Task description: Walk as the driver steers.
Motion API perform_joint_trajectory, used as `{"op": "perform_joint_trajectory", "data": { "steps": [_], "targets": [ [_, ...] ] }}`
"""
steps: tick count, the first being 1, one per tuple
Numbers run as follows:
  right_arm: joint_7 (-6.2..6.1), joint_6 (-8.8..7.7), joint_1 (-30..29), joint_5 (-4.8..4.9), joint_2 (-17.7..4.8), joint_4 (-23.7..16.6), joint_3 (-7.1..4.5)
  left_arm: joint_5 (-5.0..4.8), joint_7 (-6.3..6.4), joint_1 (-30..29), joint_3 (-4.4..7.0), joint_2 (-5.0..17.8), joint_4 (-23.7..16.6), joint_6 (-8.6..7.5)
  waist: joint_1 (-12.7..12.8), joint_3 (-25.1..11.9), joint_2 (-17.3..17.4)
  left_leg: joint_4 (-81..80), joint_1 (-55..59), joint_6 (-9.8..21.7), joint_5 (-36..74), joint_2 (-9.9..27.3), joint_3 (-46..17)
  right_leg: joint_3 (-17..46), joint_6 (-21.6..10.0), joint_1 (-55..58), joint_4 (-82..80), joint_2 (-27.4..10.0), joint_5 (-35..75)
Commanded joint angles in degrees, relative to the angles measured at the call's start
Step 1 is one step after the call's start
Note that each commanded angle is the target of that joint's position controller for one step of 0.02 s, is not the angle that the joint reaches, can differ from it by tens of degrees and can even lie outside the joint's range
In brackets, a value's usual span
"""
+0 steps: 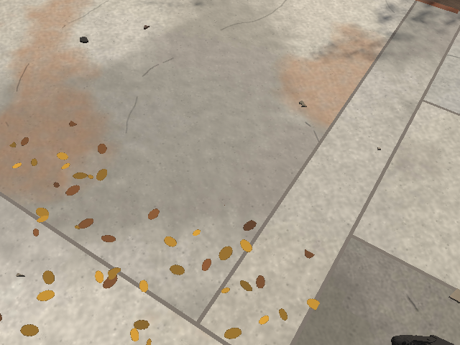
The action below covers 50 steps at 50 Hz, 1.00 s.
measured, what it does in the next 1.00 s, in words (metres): steps on the spot, turning right: right foot, then left foot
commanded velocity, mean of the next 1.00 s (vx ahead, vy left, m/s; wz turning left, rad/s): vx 0.05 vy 0.00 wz -0.54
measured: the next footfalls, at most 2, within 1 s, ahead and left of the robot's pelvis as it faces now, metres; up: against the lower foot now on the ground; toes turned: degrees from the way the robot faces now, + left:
right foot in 0.42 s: +0.09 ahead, -0.13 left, +0.00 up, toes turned -18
left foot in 0.90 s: +0.19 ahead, +0.07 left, +0.00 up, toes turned -35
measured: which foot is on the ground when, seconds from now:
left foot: down 0.00-0.42, up 0.44-0.88, down 0.90-1.00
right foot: up 0.00-0.40, down 0.42-0.90, up 0.92-1.00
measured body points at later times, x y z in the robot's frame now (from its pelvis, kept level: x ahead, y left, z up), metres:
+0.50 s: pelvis +0.06 -0.03 +0.01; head +0.08 -0.07 +0.46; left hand +0.25 +0.22 -0.08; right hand +0.12 -0.34 -0.12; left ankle +0.11 +0.11 -0.67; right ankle +0.05 -0.12 -0.72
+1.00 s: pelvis +0.09 -0.01 +0.02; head +0.13 -0.01 +0.46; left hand +0.38 +0.15 -0.09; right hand +0.04 -0.32 -0.09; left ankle +0.16 +0.09 -0.72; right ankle +0.02 -0.10 -0.67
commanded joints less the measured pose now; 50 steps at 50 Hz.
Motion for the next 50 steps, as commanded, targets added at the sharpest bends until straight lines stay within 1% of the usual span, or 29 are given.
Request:
{"op": "perform_joint_trajectory", "data": {
  "steps": [1,2,3,4,6,8,12,17,19,20,21,22,23,24,25,26,27,29,34,37,40,42,43,44,45,46,47,48,50],
  "targets": [
    [-1.08,1.48,14.0,0.46,-10.2,-1.2,-2.42,-1.81,0.34,3.2,1.65,7.9,-4.5,-0.41,-7.3,-23.4,9.4,-4.0,41.6,13.6,30.3,21.6,-21.4,3.8,0.8,-27.8,29.8,-1.4,-6.5],
    [-1.45,1.84,10.2,0.62,-8.7,-1.5,-1.92,-1.67,0.9,0.4,1.72,7.2,-5.3,0.51,-5.9,-17.1,6.3,-6.7,33.5,11.9,22.3,19.1,-17.3,1.9,1.3,-28.6,28.0,-3.8,-2.4],
    [-1.65,2.13,7.4,0.53,-7.2,-1.6,-1.42,-1.03,1.39,-0.4,2.22,6.9,-5.3,1.81,-4.6,-12.5,5.6,-9.6,25.1,11.4,15.7,17.6,-13.7,1.3,1.7,-26.7,26.6,-5.5,0.7],
    [-1.8,2.24,5.4,-0.13,-7.0,-1.5,-1.42,-0.6,1.58,0.5,2.37,5.7,-5.7,3.1,-2.7,-10.2,7.1,-12.4,17.4,10.9,10.0,16.3,-10.8,1.1,1.8,-22.3,24.9,-6.5,3.0],
    [-2.03,2.3,3.2,-0.98,-7.5,-1.5,-1.69,-0.48,1.78,1.1,2.48,3.9,-6.8,4.5,-1.4,-7.6,8.0,-16.2,10.6,11.8,4.7,15.3,-6.4,-0.9,1.7,-18.8,22.2,-6.1,6.1],
    [-2.64,2.27,2.9,-0.77,-8.6,-1.2,-2.11,-0.25,1.78,-0.6,2.73,3.9,-8.5,4.95,-1.4,-7.4,7.7,-17.5,10.7,12.5,4.2,16.1,-4.1,-1.2,1.5,-19.4,17.9,-6.7,9.3],
    [-3.84,3.34,1.8,0.01,-10.4,-1.1,-2.71,-0.07,0.66,-5.4,2.79,4.6,-11.3,5.14,-2.2,-8.4,6.7,-18.3,12.6,12.0,1.3,17.0,0.0,-2.5,0.9,-16.7,8.2,-7.3,15.3],
    [-3.49,5.27,2.8,1.29,-12.3,-0.3,-3.29,-0.13,-0.74,-9.0,3.34,5.9,-13.8,6.09,-3.2,-7.3,6.8,-15.8,17.4,10.0,-1.4,18.7,2.1,-5.5,-0.8,-13.1,-1.8,-5.8,13.0],
    [-3.38,6.03,2.1,2.21,-12.5,-0.2,-3.42,0.06,-1.31,-7.0,3.59,5.7,-13.6,6.12,-1.5,-7.3,6.3,-11.4,18.1,7.3,-2.8,17.7,3.8,-7.6,-2.8,-8.1,-11.2,-4.2,17.2],
    [-3.24,6.41,4.0,2.5,-11.3,0.7,-3.24,0.42,-1.19,-5.3,4.09,6.6,-13.1,6.05,-1.1,-7.5,4.7,-7.1,16.8,4.6,-5.3,15.8,5.2,-7.2,-4.5,-4.2,-16.0,-2.8,20.7],
    [-2.86,6.79,6.5,1.94,-8.8,1.5,-2.8,0.66,-0.61,-3.5,5.22,10.4,-13.0,5.85,-1.6,-6.2,-3.8,4.0,11.3,-0.1,-11.0,10.9,9.8,1.5,-7.5,0.6,-23.7,-7.3,31.9],
    [-2.26,6.68,5.4,-0.76,-5.7,-0.8,-1.93,0.6,0.55,-3.0,6.12,16.6,-14.6,5.82,-4.3,-5.0,-20.9,23.0,-6.9,-5.8,-33.9,2.3,12.7,20.9,-15.1,8.4,-23.8,-20.5,53.0],
    [-2.61,6.24,-0.2,-0.34,-7.5,-3.0,-2.52,2.49,-0.06,-2.3,5.87,17.0,-15.5,4.35,-0.7,-8.1,-15.9,33.0,-10.6,-5.8,-36.1,-1.2,1.4,26.4,-22.0,4.1,-26.4,-23.6,47.9],
    [-2.85,6.28,-1.7,1.09,-9.1,-3.2,-3.09,2.62,-0.44,-4.5,5.6,15.8,-15.8,2.95,-1.7,-7.4,-10.1,36.3,-12.0,-4.8,-31.0,-0.5,-1.8,21.6,-19.8,3.8,-27.2,-20.3,43.7],
    [-3.25,6.3,-0.1,1.54,-9.3,-2.4,-3.37,1.53,-0.19,-7.9,5.43,14.8,-16.3,2.17,-3.6,-6.9,-7.9,35.9,-12.9,-3.9,-25.1,0.2,-3.1,17.8,-16.2,3.7,-26.8,-17.6,40.6],
    [-3.77,6.37,0.9,1.03,-9.9,-1.1,-3.72,0.54,0.1,-10.5,4.71,12.4,-17.1,2.09,-4.2,-7.4,-6.3,35.3,-12.3,-3.8,-22.0,0.9,-3.9,15.9,-13.8,3.4,-26.3,-16.2,39.0],
    [-3.98,6.33,1.6,0.56,-10.2,-1.0,-3.95,0.12,0.43,-11.9,4.24,11.4,-17.5,2.27,-5.0,-7.6,-6.5,35.6,-10.6,-3.9,-19.4,0.6,-4.0,14.5,-13.1,1.7,-26.2,-15.2,40.1],
    [-3.8,5.97,2.2,0.81,-9.3,-1.1,-3.97,0.46,0.94,-10.9,3.73,10.4,-17.7,2.37,-5.1,-9.2,-6.4,35.0,-8.6,-4.1,-16.1,-0.6,-4.2,14.0,-13.4,2.0,-26.1,-14.1,41.3],
    [-3.44,5.53,0.0,1.21,-7.5,-2.1,-3.18,0.02,1.69,-9.2,4.16,11.9,-17.9,2.83,-3.4,-8.2,-7.7,20.4,-6.5,-5.3,-14.0,-1.9,-5.5,16.5,-13.4,3.8,-25.6,-12.8,34.5],
    [-2.83,5.23,0.1,1.43,-8.0,-2.3,-3.03,0.25,1.49,-10.0,4.4,12.7,-18.6,3.31,-2.9,-7.4,-8.6,14.8,-1.4,-5.7,-15.1,-2.8,-5.5,19.0,-13.9,0.4,-25.4,-12.3,31.9],
    [-2.22,4.57,1.4,1.73,-8.7,-2.4,-3.1,0.21,1.08,-11.3,4.32,12.7,-19.3,3.76,-3.0,-7.8,-9.3,9.9,2.9,-5.2,-16.9,-3.9,-5.7,22.3,-13.8,-0.2,-23.7,-11.7,35.4],
    [-1.68,3.99,3.4,1.89,-9.1,-2.3,-3.14,-0.08,1.09,-12.4,4.15,12.6,-20.0,4.17,-3.9,-8.5,-9.7,4.1,6.3,-4.5,-15.9,-4.3,-5.7,24.4,-12.9,0.6,-21.9,-10.8,38.9],
    [-1.39,3.7,5.5,1.88,-9.2,-1.9,-3.23,-0.43,1.25,-13.6,3.98,12.4,-20.4,4.46,-5.4,-8.8,-9.5,-2.0,10.0,-3.9,-12.0,-4.3,-5.2,24.5,-11.6,0.1,-20.4,-9.6,39.2],
    [-1.15,3.51,8.0,1.7,-9.9,-1.3,-3.53,-0.74,1.49,-14.2,3.76,11.9,-20.9,4.78,-6.7,-9.0,-8.6,-8.9,15.5,-2.9,-4.9,-3.0,-4.9,23.6,-9.4,-2.2,-18.6,-7.5,36.0],
    [-1.32,3.68,10.3,0.85,-13.2,-1.0,-4.36,-0.43,1.64,-12.8,3.1,9.6,-21.4,4.94,-6.1,-10.7,-2.8,-10.7,23.7,0.0,0.0,5.4,-11.1,19.9,-6.3,-8.7,-11.8,-3.9,24.8],
    [-1.94,4.54,8.4,-0.02,-17.7,-1.6,-5.05,-0.39,1.4,-8.9,2.54,6.5,-21.9,4.58,-1.8,-9.4,13.6,-10.8,29.1,7.6,15.0,17.2,-24.3,8.3,-2.7,-21.9,-0.2,6.6,0.4],
    [-1.83,4.46,8.5,-1.34,-15.5,-2.4,-4.48,0.21,1.12,-9.4,3.91,11.6,-22.3,3.86,-3.6,-9.2,15.3,-12.1,25.3,15.3,18.0,23.9,-31.2,6.9,-0.3,-25.8,12.9,4.7,-6.8],
    [-2.11,4.33,5.5,-1.04,-12.6,-3.9,-3.66,-0.17,0.84,-8.8,5.07,14.8,-21.2,3.85,-2.6,-7.9,10.0,-11.6,23.6,14.6,16.2,21.3,-25.7,7.6,0.6,-25.7,19.7,2.3,-2.5],
    [-2.57,4.64,1.7,0.47,-9.8,-5.0,-2.92,-0.28,1.01,-7.5,5.18,13.2,-19.3,5.03,-1.9,-5.5,7.2,-10.9,22.5,9.6,9.5,14.2,-15.4,5.8,2.4,-26.8,24.2,1.0,4.7]
  ]
}}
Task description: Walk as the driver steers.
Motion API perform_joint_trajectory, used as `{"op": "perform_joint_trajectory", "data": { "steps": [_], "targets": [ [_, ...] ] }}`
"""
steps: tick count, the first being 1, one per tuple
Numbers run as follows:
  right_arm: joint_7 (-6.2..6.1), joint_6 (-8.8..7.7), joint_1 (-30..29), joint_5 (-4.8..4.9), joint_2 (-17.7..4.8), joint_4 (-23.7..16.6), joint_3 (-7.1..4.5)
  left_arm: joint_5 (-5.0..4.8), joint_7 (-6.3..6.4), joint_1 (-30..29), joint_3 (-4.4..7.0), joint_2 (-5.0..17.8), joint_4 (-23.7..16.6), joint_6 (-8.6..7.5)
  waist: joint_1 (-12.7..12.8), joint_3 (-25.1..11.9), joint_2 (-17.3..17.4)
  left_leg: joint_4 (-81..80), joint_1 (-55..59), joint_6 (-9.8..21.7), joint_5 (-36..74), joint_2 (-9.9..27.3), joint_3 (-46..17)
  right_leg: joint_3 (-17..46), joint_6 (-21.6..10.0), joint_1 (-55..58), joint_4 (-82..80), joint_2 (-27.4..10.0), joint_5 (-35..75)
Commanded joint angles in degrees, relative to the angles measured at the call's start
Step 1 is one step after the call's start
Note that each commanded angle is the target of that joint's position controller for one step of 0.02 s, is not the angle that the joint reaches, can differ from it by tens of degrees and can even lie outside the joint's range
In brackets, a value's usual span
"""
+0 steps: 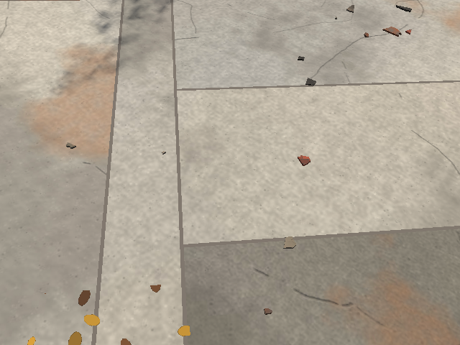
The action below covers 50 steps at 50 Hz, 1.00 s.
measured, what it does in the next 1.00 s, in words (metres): walks ahead, turning right: right foot, then left foot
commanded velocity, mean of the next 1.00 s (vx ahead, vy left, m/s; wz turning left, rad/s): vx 0.14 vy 0.00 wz -0.57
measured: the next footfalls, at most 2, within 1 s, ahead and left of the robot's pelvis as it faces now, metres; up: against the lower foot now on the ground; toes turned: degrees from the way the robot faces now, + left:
right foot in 0.32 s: +0.02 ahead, -0.16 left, +0.00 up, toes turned -14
left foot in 0.80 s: +0.21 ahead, +0.01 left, +0.00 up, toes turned -32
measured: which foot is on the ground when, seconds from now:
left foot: down 0.00-0.32, up 0.34-0.78, down 0.80-1.00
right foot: up 0.00-0.30, down 0.32-0.80, up 0.82-1.00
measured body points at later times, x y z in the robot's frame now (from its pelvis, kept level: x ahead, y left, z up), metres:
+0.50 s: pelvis +0.00 -0.06 +0.00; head +0.03 -0.10 +0.45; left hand +0.22 +0.17 -0.07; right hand +0.05 -0.38 -0.12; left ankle +0.02 +0.10 -0.66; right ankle -0.02 -0.15 -0.74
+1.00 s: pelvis +0.12 -0.07 +0.00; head +0.16 -0.07 +0.45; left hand +0.40 +0.09 -0.10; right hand +0.07 -0.37 -0.09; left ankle +0.17 +0.03 -0.74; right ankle +0.05 -0.19 -0.67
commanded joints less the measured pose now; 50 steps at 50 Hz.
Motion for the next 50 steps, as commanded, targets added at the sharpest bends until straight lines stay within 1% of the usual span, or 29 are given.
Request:
{"op": "perform_joint_trajectory", "data": {
  "steps": [1,2,4,8,11,13,15,16,17,18,19,20,21,22,24,26,30,35,37,39,40,41,42,43,44,45,47,48,50],
  "targets": [
    [-0.94,-0.36,-5.0,0.85,-7.0,-5.3,-1.03,-0.06,0.05,3.8,2.54,6.7,-2.2,0.55,1.5,-3.7,10.3,-8.5,8.7,10.5,20.7,15.5,-11.0,-0.3,2.8,-8.6,14.3,-4.2,2.9],
    [-1.21,-0.05,-4.1,0.76,-7.3,-5.1,-0.98,-0.35,-0.18,2.9,2.12,5.5,-2.9,0.7,1.0,-3.1,10.5,-9.3,8.2,10.6,20.7,14.4,-8.3,-2.1,3.3,-8.4,13.2,-4.6,4.5],
    [-1.78,0.53,-1.3,0.44,-8.2,-4.7,-1.19,-0.73,-0.38,-0.4,1.36,4.0,-5.0,0.6,-1.1,-3.1,11.8,-10.0,11.6,11.5,20.5,14.6,-6.2,-4.3,4.2,-9.7,7.5,-6.0,6.3],
    [-1.65,1.14,-0.1,0.66,-11.1,-5.1,-2.1,-0.17,-1.2,-2.4,0.29,2.7,-7.3,0.48,-2.8,-5.0,12.7,-9.7,13.4,12.1,21.7,16.9,-3.0,-7.0,4.2,-3.8,-4.4,-8.9,6.0],
    [-0.78,1.28,-0.7,1.25,-12.6,-5.7,-2.61,-0.24,-1.98,-1.3,0.46,3.5,-7.7,0.8,-2.4,-5.0,13.4,-9.0,10.7,11.4,22.0,17.7,-0.5,-10.2,2.7,2.9,-11.6,-8.6,6.7],
    [-0.31,1.16,-0.7,2.09,-13.1,-5.7,-2.79,-0.27,-2.51,-0.2,0.85,4.0,-7.9,1.23,-1.6,-4.7,13.4,-7.0,10.5,10.1,20.8,18.7,0.0,-11.1,0.9,6.1,-17.6,-8.1,8.5],
    [-0.05,1.11,-1.1,3.16,-12.1,-5.3,-2.6,-0.16,-2.73,3.7,1.49,4.1,-6.5,1.42,1.0,-5.3,11.7,-1.0,7.7,6.3,16.9,17.4,2.9,-12.6,-2.2,14.3,-29.0,-6.2,16.6],
    [0.33,0.96,2.6,2.6,-9.5,-3.9,-1.98,-0.09,-2.13,6.7,2.52,6.4,-5.7,1.34,1.4,-6.6,5.8,6.9,1.9,2.2,10.5,14.6,6.7,-8.8,-4.5,23.0,-33.8,-6.9,25.2],
    [0.78,0.8,2.5,-0.51,-5.2,-6.0,-0.52,0.1,-1.01,9.1,4.28,14.0,-6.5,1.06,0.5,-7.9,-12.6,26.3,-14.9,-3.5,-16.3,7.3,11.5,12.3,-10.5,34.1,-34.1,-22.4,49.1],
    [0.38,0.44,-2.2,-0.34,-6.0,-8.8,-0.67,1.82,-1.58,7.9,3.57,14.6,-8.3,-0.39,2.3,-10.1,-13.8,38.7,-23.3,-5.2,-27.0,1.3,3.0,22.8,-21.8,30.4,-34.6,-30.0,54.4],
    [-0.03,0.49,-5.1,0.98,-8.7,-9.3,-1.42,2.28,-2.21,7.8,3.02,12.0,-7.9,-1.7,4.0,-10.3,-7.5,43.4,-23.7,-4.5,-23.8,2.4,-1.2,19.3,-21.6,28.6,-36.3,-27.3,47.5],
    [-0.33,0.62,-5.1,1.74,-9.1,-9.3,-1.7,1.72,-2.1,5.4,2.51,10.5,-7.4,-2.48,2.2,-7.7,-5.9,42.8,-23.9,-3.4,-18.6,3.4,-2.2,14.7,-18.0,26.4,-36.5,-23.7,41.6],
    [-0.54,0.62,-3.1,1.3,-9.4,-8.0,-2.01,0.37,-1.74,4.3,2.12,8.6,-7.0,-2.56,1.1,-7.7,-3.1,39.9,-23.9,-2.9,-13.6,4.5,-2.7,12.7,-15.0,25.8,-37.6,-20.6,27.7],
    [-0.38,0.58,-2.4,1.03,-9.9,-7.9,-2.25,-0.44,-1.48,3.7,1.6,7.6,-6.9,-2.49,0.6,-6.8,-4.4,37.6,-23.1,-2.7,-9.7,4.6,-2.6,12.8,-14.0,23.9,-39.7,-19.2,15.8],
    [0.45,-0.18,-2.5,1.38,-9.4,-8.3,-2.24,0.18,-1.01,3.9,0.97,6.8,-7.5,-2.82,0.4,-5.1,-6.4,34.2,-22.3,-2.4,-3.8,3.4,-2.2,14.9,-14.1,21.9,-44.1,-17.6,0.1],
    [0.82,-1.32,-3.7,1.54,-9.0,-8.7,-2.14,0.6,-0.63,4.8,0.97,7.0,-7.6,-3.48,0.9,-3.6,-6.3,27.1,-22.3,-2.4,-1.2,2.5,-2.4,15.7,-14.1,22.2,-45.8,-17.4,-0.4],
    [1.69,-3.23,-5.9,1.42,-7.2,-9.2,-1.47,0.14,-0.32,6.9,1.45,8.5,-6.7,-4.06,2.0,-2.5,-6.0,14.0,-18.4,-3.0,1.1,0.8,-2.8,15.1,-14.0,21.2,-44.8,-16.3,2.9],
    [2.75,-4.86,-7.1,2.28,-7.3,-10.4,-1.11,-0.37,-0.91,8.4,1.55,9.2,-6.3,-3.78,2.8,-1.4,-5.7,6.2,-11.4,-2.3,-0.9,-0.9,-2.8,18.9,-14.5,16.4,-42.8,-15.7,0.1],
    [2.83,-5.54,-5.6,2.67,-7.9,-10.4,-1.35,-0.37,-1.11,8.3,1.28,8.6,-6.2,-3.53,1.8,-1.6,-5.7,3.4,-6.7,-1.5,-0.5,-1.3,-2.8,20.9,-13.9,14.9,-41.4,-15.2,-0.4],
    [2.42,-6.03,-1.6,2.01,-8.0,-9.7,-1.71,-0.28,-0.93,6.1,0.7,6.9,-6.7,-2.94,-1.6,-1.8,-5.1,-3.6,1.9,-0.5,4.4,-1.5,-1.9,19.8,-11.3,12.0,-35.9,-11.4,5.4],
    [1.99,-6.08,1.9,1.23,-9.4,-9.2,-2.25,-0.1,-0.68,5.3,0.11,4.6,-7.2,-2.86,-3.4,-4.0,-4.0,-4.8,9.5,0.7,6.8,2.0,-4.0,17.5,-8.8,8.6,-29.9,-8.8,8.1],
    [1.4,-5.76,7.7,0.11,-12.7,-8.8,-2.89,0.66,-0.52,5.7,-1.14,0.2,-8.2,-2.79,-4.3,-9.3,5.3,-5.9,19.5,4.3,9.6,13.0,-14.0,9.8,-5.0,2.3,-14.3,-3.4,-0.3],
    [1.55,-4.89,10.7,-1.04,-17.0,-7.6,-3.73,-0.37,-0.1,7.0,-0.79,1.7,-11.5,-3.13,-2.2,-8.3,19.1,-10.2,22.8,12.7,6.9,24.0,-33.7,2.6,-2.7,-12.4,-3.0,0.9,-11.5],
    [1.68,-4.6,8.2,0.42,-13.4,-8.4,-2.92,-0.1,0.03,9.5,0.32,6.2,-9.8,-3.14,-1.1,-5.6,15.1,-10.4,19.9,14.8,5.6,25.1,-35.0,3.3,-0.7,-14.9,5.1,-4.2,-9.4],
    [1.43,-4.15,6.3,0.88,-9.6,-9.2,-1.79,0.13,-0.09,8.3,0.96,7.9,-8.6,-2.66,-1.3,-3.5,11.9,-9.3,17.6,13.2,8.9,21.8,-27.6,2.5,0.4,-15.0,8.4,-5.4,-5.7],
    [1.33,-3.64,4.3,0.7,-8.2,-9.8,-1.17,0.28,-0.03,8.5,1.12,7.3,-7.7,-2.03,-0.5,-3.2,9.9,-9.0,15.4,11.4,11.9,18.5,-21.4,1.3,1.4,-13.7,9.5,-5.9,-3.2],
    [0.92,-2.99,2.2,0.59,-7.8,-9.8,-0.64,0.41,-0.21,7.3,0.72,5.2,-7.8,-1.51,0.1,-2.0,10.2,-9.7,10.6,11.1,23.8,15.5,-13.8,-0.2,2.5,-10.8,8.7,-6.5,2.2],
    [0.78,-2.92,2.1,0.34,-8.2,-9.4,-0.7,0.4,-0.32,7.1,0.24,3.8,-7.7,-1.48,0.2,-2.3,10.3,-10.0,8.9,11.3,29.4,14.3,-10.3,-1.6,2.9,-8.6,6.7,-6.1,4.4],
    [0.46,-2.62,2.2,0.48,-8.7,-8.4,-0.79,0.63,-0.45,5.2,-0.74,1.4,-8.4,-1.56,0.0,-3.8,10.4,-9.8,8.9,11.9,35.2,13.6,-6.6,-3.2,3.5,-5.5,0.2,-6.7,7.3]
  ]
}}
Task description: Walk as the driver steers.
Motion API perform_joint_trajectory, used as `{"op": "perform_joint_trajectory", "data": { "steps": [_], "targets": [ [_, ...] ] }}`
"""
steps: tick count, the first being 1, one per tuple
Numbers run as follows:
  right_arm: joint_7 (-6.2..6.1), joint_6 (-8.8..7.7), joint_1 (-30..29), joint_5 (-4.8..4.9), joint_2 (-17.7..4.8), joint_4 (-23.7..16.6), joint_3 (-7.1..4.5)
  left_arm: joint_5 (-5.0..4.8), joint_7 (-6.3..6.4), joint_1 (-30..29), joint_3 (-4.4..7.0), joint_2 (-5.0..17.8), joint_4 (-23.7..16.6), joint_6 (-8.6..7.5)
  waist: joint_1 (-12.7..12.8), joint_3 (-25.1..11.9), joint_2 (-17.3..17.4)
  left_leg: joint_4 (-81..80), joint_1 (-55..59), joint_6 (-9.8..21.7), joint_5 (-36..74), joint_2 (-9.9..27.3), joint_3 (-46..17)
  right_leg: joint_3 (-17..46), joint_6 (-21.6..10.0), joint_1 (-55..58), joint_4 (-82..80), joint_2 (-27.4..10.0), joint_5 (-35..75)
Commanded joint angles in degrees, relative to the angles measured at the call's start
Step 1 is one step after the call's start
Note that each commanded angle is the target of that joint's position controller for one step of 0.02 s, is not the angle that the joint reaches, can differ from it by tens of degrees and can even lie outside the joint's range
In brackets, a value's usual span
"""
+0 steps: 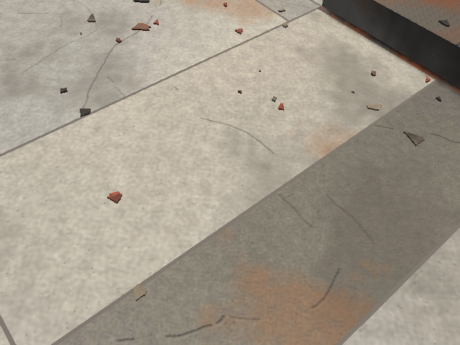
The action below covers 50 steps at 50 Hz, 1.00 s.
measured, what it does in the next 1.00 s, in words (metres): walks ahead: right foot, then left foot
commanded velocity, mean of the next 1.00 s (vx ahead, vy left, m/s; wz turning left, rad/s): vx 0.07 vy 0.00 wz -0.07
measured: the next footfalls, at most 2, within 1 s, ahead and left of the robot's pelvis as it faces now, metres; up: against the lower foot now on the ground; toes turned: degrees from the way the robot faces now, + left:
right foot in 0.20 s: +0.17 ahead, -0.13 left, +0.00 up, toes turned -3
left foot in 0.48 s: +0.17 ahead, +0.10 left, +0.00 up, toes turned -1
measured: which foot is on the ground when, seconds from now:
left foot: down 0.00-0.20, up 0.22-0.46, down 0.48-1.00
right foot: up 0.00-0.18, down 0.20-1.00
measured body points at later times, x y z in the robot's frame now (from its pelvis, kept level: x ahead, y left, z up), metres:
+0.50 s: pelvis +0.10 -0.02 -0.01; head +0.11 -0.01 +0.44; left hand +0.26 +0.23 -0.11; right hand +0.23 -0.29 -0.12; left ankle +0.13 +0.10 -0.75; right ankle +0.10 -0.14 -0.74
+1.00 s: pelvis +0.15 +0.00 -0.01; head +0.15 +0.01 +0.44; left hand +0.25 +0.28 -0.14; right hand +0.25 -0.26 -0.13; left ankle +0.13 +0.10 -0.74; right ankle +0.10 -0.13 -0.74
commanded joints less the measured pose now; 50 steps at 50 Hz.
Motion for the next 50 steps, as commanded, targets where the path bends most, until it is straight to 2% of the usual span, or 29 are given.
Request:
{"op": "perform_joint_trajectory", "data": {
  "steps": [1,3,6,8,9,10,11,12,13,14,16,18,19,21,23,24,25,26,27,28,30,34,41,44,46,47,48,49,50],
  "targets": [
    [-0.71,-0.02,-3.2,0.3,-9.6,-2.9,-2.09,0.4,-0.22,-1.0,-0.29,0.6,-4.5,-0.65,0.8,-4.3,10.2,-6.3,5.6,11.0,35.5,12.8,-6.9,-1.5,1.0,-0.3,-7.4,-2.2,5.2],
    [-0.66,0.56,-3.2,0.95,-10.5,-2.3,-2.19,0.42,-0.66,-3.2,-0.79,0.0,-4.8,-0.73,0.0,-5.3,10.9,-6.0,4.9,10.5,35.7,12.4,-5.0,-3.4,0.5,5.2,-15.3,-2.3,8.9],
    [-0.16,1.23,-1.4,1.9,-11.7,-1.1,-2.27,0.13,-1.12,-5.3,-0.36,1.5,-5.1,-0.66,-1.0,-5.1,10.9,-4.2,6.4,10.2,32.1,13.4,-6.1,-5.0,-0.8,9.5,-23.7,-1.3,11.0],
    [0.04,1.42,-2.1,2.82,-11.0,-0.7,-1.79,0.2,-1.28,-3.8,-0.03,1.7,-4.5,-0.84,0.8,-4.9,10.1,-1.1,5.2,8.2,26.8,12.6,-6.3,-6.0,-3.1,16.4,-34.5,-0.2,18.4],
    [0.29,1.05,0.2,2.57,-9.4,0.2,-1.13,0.39,-1.03,-2.8,0.29,2.5,-4.2,-0.91,1.3,-5.9,8.6,0.2,2.8,5.9,20.4,11.4,-5.9,-4.6,-4.8,23.1,-38.8,-0.9,22.3],
    [0.66,0.4,1.3,0.91,-7.1,0.2,-0.17,0.59,-0.37,-0.7,1.01,5.4,-4.5,-0.79,1.6,-9.1,4.2,4.9,-1.5,2.7,11.0,8.6,-3.2,1.7,-6.8,31.6,-36.6,-6.9,32.0],
    [1.25,-0.35,5.1,-0.67,-3.8,-0.7,1.08,0.76,0.12,1.3,1.75,9.5,-4.5,-0.28,-0.4,-13.1,-6.9,14.6,-12.8,-0.7,-9.2,2.5,2.1,13.4,-14.1,41.2,-33.9,-16.5,31.7],
    [1.07,-0.16,0.3,0.32,-5.5,-1.7,1.03,0.56,-0.3,5.2,1.51,7.5,-3.1,-0.32,4.4,-12.4,-10.3,22.7,-18.0,-2.7,-21.5,0.9,0.9,22.0,-19.9,38.3,-39.5,-20.6,22.6],
    [0.98,0.22,-3.4,1.33,-8.8,-2.8,0.02,1.04,-0.69,5.5,0.88,6.3,-2.5,-1.09,5.6,-8.0,-8.8,31.0,-22.4,-3.4,-25.7,1.6,-1.2,23.3,-20.9,35.9,-42.1,-20.9,22.1],
    [0.83,0.68,-3.3,1.49,-9.3,-2.4,-0.43,1.22,-0.75,3.3,0.53,5.7,-2.1,-1.77,4.2,-6.3,-7.1,35.0,-23.2,-3.5,-24.4,2.8,-2.4,20.1,-19.5,33.4,-41.8,-19.6,26.0],
    [0.37,1.6,-1.0,0.8,-8.6,-1.2,-0.51,0.64,-0.72,-2.7,-0.09,4.1,-2.5,-2.46,1.1,-4.9,-5.2,31.5,-18.8,-4.2,-19.2,4.6,-3.4,12.6,-16.6,27.1,-41.8,-16.3,33.5],
    [0.21,2.08,0.7,0.57,-5.5,-0.1,0.45,1.34,-0.61,-7.1,-0.62,2.4,-2.5,-2.26,-1.1,-5.3,-5.0,23.7,-9.0,-5.1,-13.4,3.7,-1.4,5.5,-14.9,19.8,-41.2,-12.3,38.9],
    [0.22,2.23,0.8,0.46,-4.7,0.1,0.82,1.62,-0.6,-7.5,-0.67,2.1,-2.2,-2.09,-1.0,-6.0,-5.8,20.0,-5.7,-5.3,-10.1,3.0,-0.6,3.9,-14.9,18.6,-40.8,-11.3,39.8],
    [0.21,2.58,1.0,0.56,-5.0,0.2,0.85,1.48,-0.69,-7.1,-0.69,2.3,-1.2,-1.73,-0.9,-6.9,-6.1,12.8,-0.7,-5.1,-1.8,2.0,0.3,3.4,-14.9,17.9,-39.8,-11.1,37.0],
    [0.28,2.93,1.3,-0.21,-5.0,0.1,0.95,0.77,-1.04,-6.5,-1.32,0.9,0.1,-1.66,-1.9,-6.2,-4.3,2.7,5.9,-3.5,8.2,1.1,0.6,2.9,-11.7,14.9,-38.8,-9.1,22.4],
    [0.1,2.99,0.9,-1.03,-6.7,-0.5,0.73,1.35,-1.22,-4.4,-1.85,-0.5,1.3,-1.94,-1.2,-5.4,-1.8,1.3,8.9,-2.3,13.9,3.7,-2.7,2.5,-8.6,12.4,-37.9,-7.1,13.3],
    [-0.28,3.04,-0.9,-0.91,-10.3,-2.1,0.23,2.27,-1.22,-2.0,-1.99,-0.9,2.0,-1.93,1.3,-3.1,4.7,-0.4,6.7,0.1,17.2,8.5,-7.2,0.0,-5.5,11.7,-34.8,-3.4,4.2],
    [-0.26,3.09,-4.8,-0.43,-10.0,-1.9,0.4,2.38,-0.85,0.6,-2.31,-2.3,2.2,-1.64,4.4,-2.5,11.6,-1.9,-1.6,3.7,4.3,9.8,-8.5,-2.3,-3.6,17.3,-35.5,-2.0,4.6],
    [0.04,2.92,-7.3,-0.19,-7.5,-3.0,0.88,2.19,-0.43,-1.7,-1.91,0.0,2.8,-1.38,2.5,0.7,10.4,-3.0,-4.9,3.5,-2.9,7.5,-8.2,-2.5,-2.8,18.6,-34.3,-1.9,7.6],
    [0.14,2.53,-6.8,-0.43,-6.5,-2.6,1.21,1.78,-0.08,-2.9,-1.36,1.4,2.9,-1.28,1.7,1.0,9.4,-2.7,-4.8,2.5,-2.7,6.5,-7.4,-2.6,-3.0,18.5,-33.3,-1.9,10.1],
    [0.38,1.36,-4.8,-0.08,-6.7,-1.7,1.39,1.62,0.5,-2.4,-1.07,1.9,3.4,-0.99,1.2,-1.0,7.9,-0.4,-1.9,1.5,5.3,5.5,-6.1,-1.5,-3.3,19.3,-33.0,-2.9,16.8],
    [0.13,0.88,-3.0,0.38,-6.4,-0.5,1.59,1.08,0.6,-1.7,-1.05,1.1,5.2,-1.15,0.5,-4.5,4.8,2.9,3.1,1.6,17.1,4.7,-4.6,-1.1,-2.8,20.9,-32.9,-3.6,23.6],
    [0.49,1.5,-4.3,0.49,-6.2,1.2,1.56,0.9,1.06,-0.9,-0.62,1.4,8.6,-0.05,0.8,-4.3,2.8,2.5,4.0,2.5,21.4,4.6,-4.7,-1.2,-1.9,22.9,-33.6,-4.0,25.0],
    [0.62,1.59,-4.5,0.47,-6.1,2.4,1.48,0.91,1.36,-0.7,-0.45,1.8,10.2,0.28,0.9,-3.7,2.8,1.7,3.9,2.6,20.7,4.4,-4.7,-1.3,-1.7,23.6,-34.2,-4.2,24.5],
    [0.45,1.93,-3.2,0.82,-6.8,3.8,1.13,0.68,1.51,0.3,-0.39,1.2,11.8,0.52,0.8,-3.9,4.6,-0.4,4.1,3.9,4.2,4.0,-5.5,-4.3,-1.8,22.3,-32.2,-1.8,11.8],
    [0.24,2.24,-2.1,1.25,-8.5,4.3,0.47,0.56,1.52,-0.5,-0.34,1.1,11.8,0.38,0.0,-2.1,6.8,-3.1,4.1,5.9,-9.0,5.9,-9.1,-6.3,-2.0,17.7,-28.7,-0.2,4.1],
    [-0.07,2.4,0.0,1.57,-10.0,4.9,-0.09,0.39,1.49,-2.6,-0.45,0.7,10.8,-0.16,-1.4,0.6,9.4,-7.7,4.2,8.8,-22.2,10.5,-16.3,-7.5,-2.2,11.6,-24.2,0.1,0.0],
    [-0.48,2.26,0.1,1.45,-10.3,5.0,-0.14,0.08,1.51,-5.8,-0.66,0.2,9.5,-0.99,-1.8,5.0,10.9,-11.3,1.9,11.4,-23.9,14.8,-22.7,-6.4,-2.7,7.4,-22.1,-0.9,-0.5],
    [-0.9,1.75,-0.2,0.71,-9.5,5.2,0.1,-0.07,1.48,-6.9,-0.73,-0.1,9.2,-1.83,-1.6,6.6,11.5,-11.7,1.0,12.5,-16.9,16.7,-24.8,-4.3,-3.1,5.9,-19.7,-2.4,-2.3]
  ]
}}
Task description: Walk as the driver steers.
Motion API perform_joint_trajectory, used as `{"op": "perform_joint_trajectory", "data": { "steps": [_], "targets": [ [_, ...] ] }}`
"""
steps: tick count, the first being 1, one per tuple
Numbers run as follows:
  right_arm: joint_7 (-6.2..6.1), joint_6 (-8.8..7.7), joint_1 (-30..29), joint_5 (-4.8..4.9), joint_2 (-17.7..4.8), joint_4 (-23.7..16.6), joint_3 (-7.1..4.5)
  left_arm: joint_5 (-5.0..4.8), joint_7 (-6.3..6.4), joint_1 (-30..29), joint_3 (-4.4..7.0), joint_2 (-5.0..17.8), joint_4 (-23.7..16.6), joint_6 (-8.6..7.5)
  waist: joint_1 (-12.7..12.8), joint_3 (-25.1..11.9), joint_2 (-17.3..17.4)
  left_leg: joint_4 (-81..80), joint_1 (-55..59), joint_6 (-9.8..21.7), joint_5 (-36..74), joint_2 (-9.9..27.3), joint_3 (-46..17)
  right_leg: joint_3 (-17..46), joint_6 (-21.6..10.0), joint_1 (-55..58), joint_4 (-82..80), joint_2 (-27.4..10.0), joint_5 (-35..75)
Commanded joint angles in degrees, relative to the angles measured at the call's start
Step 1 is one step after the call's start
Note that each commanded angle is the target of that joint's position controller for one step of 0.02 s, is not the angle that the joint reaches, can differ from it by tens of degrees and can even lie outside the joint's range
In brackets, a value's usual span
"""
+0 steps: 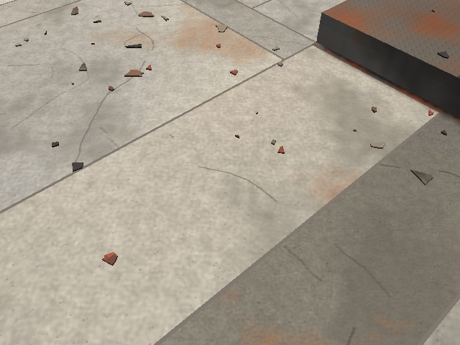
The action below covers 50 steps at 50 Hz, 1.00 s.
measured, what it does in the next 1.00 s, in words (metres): steps on the spot: left foot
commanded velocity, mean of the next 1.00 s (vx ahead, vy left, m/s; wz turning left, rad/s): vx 0.11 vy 0.00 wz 0.00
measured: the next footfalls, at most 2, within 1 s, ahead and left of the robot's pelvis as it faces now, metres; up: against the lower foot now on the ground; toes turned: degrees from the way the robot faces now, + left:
left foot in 1.00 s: +0.10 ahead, +0.13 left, +0.00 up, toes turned +4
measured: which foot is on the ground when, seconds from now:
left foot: down 0.00-0.74, up 0.76-0.98, down 1.00-1.00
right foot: down 0.00-0.98, up 1.00-1.00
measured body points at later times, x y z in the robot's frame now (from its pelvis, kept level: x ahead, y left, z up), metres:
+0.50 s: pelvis +0.02 -0.03 +0.01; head +0.03 -0.04 +0.46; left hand +0.11 +0.23 -0.13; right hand +0.11 -0.31 -0.13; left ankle -0.02 +0.10 -0.73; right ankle +0.00 -0.13 -0.73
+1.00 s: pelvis +0.05 +0.02 +0.00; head +0.06 +0.04 +0.45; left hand +0.06 +0.29 -0.16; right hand +0.12 -0.26 -0.13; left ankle +0.06 +0.13 -0.74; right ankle -0.01 -0.13 -0.73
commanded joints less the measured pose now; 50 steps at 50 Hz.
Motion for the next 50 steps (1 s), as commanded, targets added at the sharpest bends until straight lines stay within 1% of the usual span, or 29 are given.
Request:
{"op": "perform_joint_trajectory", "data": {
  "steps": [1,2,3,4,5,6,7,8,10,12,14,19,33,34,35,36,37,38,39,40,41,42,44,45,46,47,48,49,50],
  "targets": [
    [-1.22,-1.33,0.6,-0.94,-9.3,-1.6,-2.29,-0.34,-0.05,-5.1,0.68,3.4,-4.5,-2.77,-1.4,6.0,10.0,-17.3,1.1,11.2,-0.7,18.2,-24.6,0.6,-1.3,-13.6,6.5,-0.9,-5.4],
    [-1.35,-1.59,-1.5,-0.89,-8.5,-1.9,-2.12,-0.14,-0.34,-2.7,0.66,3.2,-3.3,-3.18,0.2,3.5,9.3,-14.8,1.9,10.1,8.8,17.1,-21.0,0.7,-1.6,-10.6,3.2,-1.7,-4.8],
    [-1.41,-1.38,-4.8,-0.27,-7.7,-2.4,-1.89,0.06,-0.67,0.6,0.6,2.7,-1.4,-3.38,2.6,1.1,8.0,-12.0,-0.1,7.7,15.4,14.3,-15.5,-0.4,-1.9,-3.2,-4.9,-1.5,1.6],
    [-1.36,-1.16,-5.7,0.36,-6.8,-2.3,-1.63,0.73,-0.93,2.6,0.7,3.1,0.4,-3.32,3.6,-0.7,5.9,-8.8,-2.9,4.2,18.8,10.5,-10.5,-0.4,-2.1,4.7,-11.7,-0.9,14.2],
    [-1.3,-1.17,-2.9,-0.07,-6.2,-1.8,-1.51,1.18,-0.89,2.7,1.4,6.7,0.7,-3.08,1.4,-2.1,0.3,-3.6,-4.8,0.4,17.6,5.9,-5.5,4.7,-2.9,8.8,-12.9,-4.2,26.9],
    [-1.52,-0.96,0.0,-1.24,-4.8,-1.7,-1.21,0.45,-1.15,0.7,1.43,8.5,1.0,-2.85,-2.3,-2.7,-8.3,-3.2,-1.9,-2.6,7.3,1.3,-1.1,7.5,-5.9,4.9,-11.5,-6.2,26.6],
    [-1.71,-0.64,0.2,-1.71,-5.6,-0.8,-1.19,0.06,-1.47,-2.4,0.47,5.3,0.2,-2.94,-2.0,-1.9,-8.0,-3.9,0.1,-3.8,6.2,2.1,-2.2,8.5,-7.8,3.3,-11.7,-7.3,26.7],
    [-1.74,-0.45,0.2,-1.33,-6.6,-0.2,-1.47,0.16,-1.63,-3.4,0.14,4.4,0.3,-3.11,-1.8,-0.9,-6.1,-4.4,0.1,-4.0,9.5,2.3,-2.5,7.2,-7.4,4.0,-10.8,-6.2,29.2],
    [-2.15,-0.06,0.6,-0.44,-8.3,0.8,-1.9,0.06,-1.87,-1.8,0.81,6.7,1.7,-3.62,-0.6,-2.4,-2.2,-3.5,0.7,-3.2,18.8,2.9,-2.9,4.5,-6.0,6.8,-8.4,-4.1,38.2],
    [-2.1,0.43,1.6,-0.15,-7.4,1.6,-1.67,-0.16,-1.9,0.0,0.65,6.1,3.6,-3.72,-0.4,-4.5,-2.0,-3.7,1.9,-2.9,21.7,3.6,-3.2,3.6,-5.6,9.0,-7.4,-4.0,45.5],
    [-2.04,0.91,1.8,-0.1,-6.9,2.4,-1.58,-0.22,-1.81,-0.6,0.43,5.3,4.6,-3.17,-0.4,-4.6,-1.7,-4.3,2.6,-3.1,20.9,3.7,-3.1,3.3,-5.7,9.4,-7.5,-3.8,45.9],
    [-2.34,1.56,0.9,-0.24,-7.2,3.9,-1.9,-0.11,-1.64,-3.4,0.5,5.5,6.2,-2.37,-0.6,-2.6,0.4,-6.4,4.2,-3.2,20.4,3.9,-2.9,2.4,-5.2,7.0,-9.1,-2.6,38.7],
    [-2.92,1.03,1.2,-0.49,-6.4,7.5,-2.11,0.21,-1.0,-5.3,0.13,4.5,10.7,-1.51,-0.3,0.2,0.5,-8.9,2.8,-3.5,14.4,4.0,-2.4,1.3,-4.5,4.2,-12.3,-1.0,24.0],
    [-2.97,1.05,2.3,-0.4,-6.0,8.2,-2.08,0.12,-0.92,-4.4,0.16,4.5,11.3,-1.41,-0.3,-0.9,0.0,-8.3,2.9,-3.4,8.9,3.1,-1.3,1.0,-4.8,4.6,-12.7,-0.5,17.1],
    [-3.05,1.09,2.4,-0.05,-5.8,8.4,-2.17,-0.34,-0.8,-4.0,0.53,5.4,11.6,-1.23,0.0,-0.3,-1.0,-5.9,1.0,-3.0,0.5,1.5,0.3,1.7,-5.9,3.9,-13.4,-0.5,5.3],
    [-3.09,0.99,1.7,0.2,-5.5,8.1,-2.16,-0.69,-0.76,-3.1,0.95,6.4,11.6,-1.19,0.8,1.5,-2.5,-2.7,-2.5,-2.4,-6.4,0.5,1.5,4.5,-7.6,2.2,-15.5,-2.0,-8.8],
    [-3.08,0.61,0.4,0.23,-4.9,7.2,-2.04,-0.87,-0.78,-1.7,1.34,7.5,11.7,-1.44,1.8,4.1,-4.9,1.8,-7.1,-2.1,-10.0,0.0,2.3,10.1,-9.9,0.6,-19.1,-5.8,-19.8],
    [-2.91,-0.05,-0.9,0.44,-4.3,6.2,-1.93,-0.97,-0.87,0.0,1.78,9.0,11.9,-1.96,2.5,6.1,-7.9,7.4,-11.0,-1.7,-10.2,0.0,2.6,17.6,-13.0,0.1,-23.6,-11.0,-26.7],
    [-2.56,-0.84,-2.2,0.8,-3.9,5.4,-1.88,-0.94,-0.9,1.1,2.21,10.1,12.0,-2.74,3.1,8.1,-9.5,13.5,-13.5,-0.9,-10.0,1.8,0.1,24.5,-15.9,-1.8,-26.8,-15.5,-28.1],
    [-2.14,-1.6,-2.9,1.25,-4.5,4.8,-2.18,-0.52,-0.98,1.3,2.22,9.9,11.7,-3.76,3.2,9.0,-9.0,19.4,-17.7,-0.2,-12.2,3.7,-2.7,28.1,-17.4,-1.0,-28.1,-18.2,-25.5],
    [-1.74,-2.25,-2.9,1.61,-5.3,4.6,-2.59,-0.41,-1.13,1.1,2.11,9.2,11.2,-4.7,2.9,8.7,-7.6,23.7,-21.9,0.4,-13.9,5.4,-4.7,28.9,-17.7,1.9,-28.2,-19.4,-21.9],
    [-1.34,-2.85,-2.0,1.92,-5.7,4.6,-2.88,-0.84,-1.23,-0.1,1.94,8.6,10.4,-5.39,1.8,7.6,-6.2,23.6,-24.0,1.0,-13.0,7.0,-5.7,27.2,-16.7,4.2,-27.6,-19.2,-18.4],
    [-0.67,-3.84,-1.8,1.66,-5.5,4.9,-3.13,-1.72,-1.22,-2.3,1.81,8.0,9.1,-5.71,0.8,5.5,-4.9,14.7,-19.6,1.0,-9.5,7.7,-4.1,18.7,-13.3,4.4,-26.6,-15.2,-10.3],
    [-0.4,-4.1,-0.9,1.36,-4.5,5.5,-3.04,-1.81,-1.25,-3.1,1.95,8.6,8.8,-5.46,0.1,4.2,-5.0,10.0,-13.6,0.6,-7.0,6.4,-1.9,14.0,-12.1,1.5,-25.7,-12.6,-6.9],
    [-0.15,-4.18,1.7,1.17,-3.4,6.7,-3.03,-1.97,-1.37,-3.9,2.1,9.3,8.6,-5.08,-1.5,3.2,-4.8,4.8,-6.0,0.1,-2.5,4.5,1.0,9.8,-11.4,-2.8,-24.1,-10.1,-5.3],
    [-0.05,-4.06,5.9,1.1,-2.9,8.8,-3.24,-2.05,-1.52,-4.1,2.14,9.3,8.6,-4.66,-3.3,2.2,-4.1,0.9,2.4,-0.8,3.9,1.8,4.2,6.8,-11.0,-7.7,-21.2,-8.2,-5.2],
    [-0.17,-3.65,10.6,0.96,-3.0,10.9,-3.66,-1.86,-1.7,-3.4,1.83,8.2,8.7,-4.43,-4.7,1.2,-2.7,0.3,9.2,-1.6,5.2,-0.5,5.8,5.0,-10.5,-11.9,-17.2,-6.5,-5.5],
    [-0.3,-3.32,15.3,0.95,-3.4,12.3,-4.04,-1.48,-1.92,-3.8,1.02,5.8,8.6,-4.58,-6.7,0.9,0.3,-1.9,14.1,-1.1,3.7,0.3,3.6,2.6,-9.1,-15.7,-9.9,-4.4,-3.6],
    [-0.67,-3.5,21.1,0.65,-7.4,12.5,-4.88,-0.45,-2.4,-4.9,-0.43,1.1,7.6,-4.92,-8.6,-0.8,13.0,-10.8,18.2,2.8,-4.3,12.3,-14.1,-4.0,-5.0,-21.9,11.4,0.3,-2.1]
  ]
}}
